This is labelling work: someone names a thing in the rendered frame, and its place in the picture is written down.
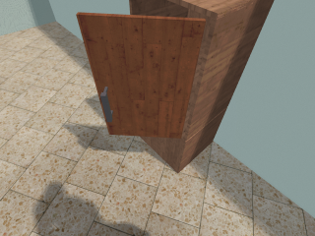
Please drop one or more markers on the cupboard door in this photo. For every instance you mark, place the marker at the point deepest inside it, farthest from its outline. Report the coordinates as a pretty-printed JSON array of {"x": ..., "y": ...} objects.
[{"x": 148, "y": 64}]

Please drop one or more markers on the handle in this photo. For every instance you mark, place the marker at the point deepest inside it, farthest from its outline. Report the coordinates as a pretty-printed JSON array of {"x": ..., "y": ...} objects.
[{"x": 106, "y": 107}]

